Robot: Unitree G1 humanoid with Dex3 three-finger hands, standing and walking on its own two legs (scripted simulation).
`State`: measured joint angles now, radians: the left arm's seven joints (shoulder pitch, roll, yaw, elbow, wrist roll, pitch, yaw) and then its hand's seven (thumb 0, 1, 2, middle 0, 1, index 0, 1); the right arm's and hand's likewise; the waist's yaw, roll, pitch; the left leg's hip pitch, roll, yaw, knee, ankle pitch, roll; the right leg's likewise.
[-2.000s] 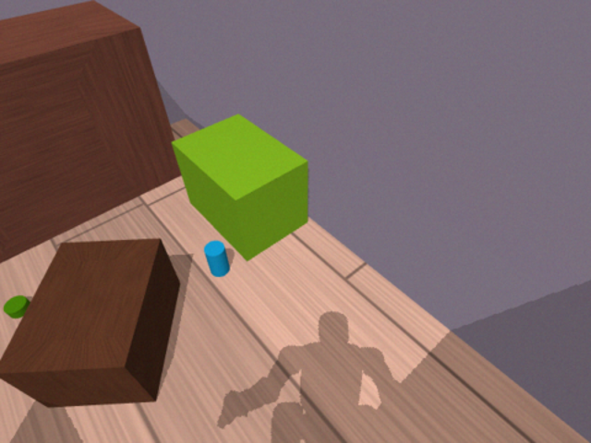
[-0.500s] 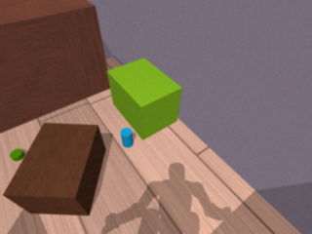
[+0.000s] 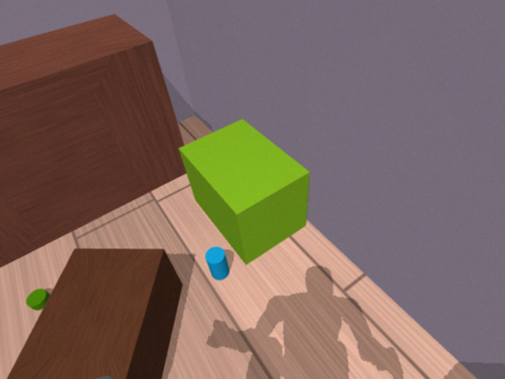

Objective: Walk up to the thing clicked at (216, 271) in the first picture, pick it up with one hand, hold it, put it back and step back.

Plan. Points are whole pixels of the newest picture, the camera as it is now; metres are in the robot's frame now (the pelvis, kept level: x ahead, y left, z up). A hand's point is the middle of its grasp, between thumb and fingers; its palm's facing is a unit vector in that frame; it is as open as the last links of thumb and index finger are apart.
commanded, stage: walk up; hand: left
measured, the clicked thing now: (217, 263) +0.73 +0.26 -0.69
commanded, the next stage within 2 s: none
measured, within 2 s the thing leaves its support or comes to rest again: neither
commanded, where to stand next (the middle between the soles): +0.34 +0.03 m, yaw -2 degrees
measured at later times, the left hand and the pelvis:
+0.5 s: hand (106, 353) +0.23 +0.32 -0.14, palm faces -0.08 -0.94 -0.34, open 7.4 cm; pelvis +0.18 +0.05 +0.01, yaw -2 degrees
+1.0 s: hand (145, 282) +0.37 +0.29 -0.15, palm faces -0.04 -0.92 -0.38, open 7.4 cm; pelvis +0.27 +0.03 -0.01, yaw -2 degrees
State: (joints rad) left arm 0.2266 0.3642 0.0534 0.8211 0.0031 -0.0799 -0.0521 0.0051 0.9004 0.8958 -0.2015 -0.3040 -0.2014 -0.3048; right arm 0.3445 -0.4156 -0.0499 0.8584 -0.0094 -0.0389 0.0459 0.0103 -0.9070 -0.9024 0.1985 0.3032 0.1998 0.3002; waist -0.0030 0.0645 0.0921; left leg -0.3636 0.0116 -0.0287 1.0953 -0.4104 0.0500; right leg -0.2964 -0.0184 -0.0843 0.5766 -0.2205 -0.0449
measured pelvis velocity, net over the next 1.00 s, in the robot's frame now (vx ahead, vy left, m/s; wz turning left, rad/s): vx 0.27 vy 0.03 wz -0.03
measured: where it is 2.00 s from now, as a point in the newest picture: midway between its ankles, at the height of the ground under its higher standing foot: outside the picture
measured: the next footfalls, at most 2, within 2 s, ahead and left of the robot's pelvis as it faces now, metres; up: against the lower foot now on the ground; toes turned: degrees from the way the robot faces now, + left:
left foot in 0.26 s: +0.24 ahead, +0.17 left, +0.00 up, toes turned +4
right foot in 0.68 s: +0.35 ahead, -0.10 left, +0.00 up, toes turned -3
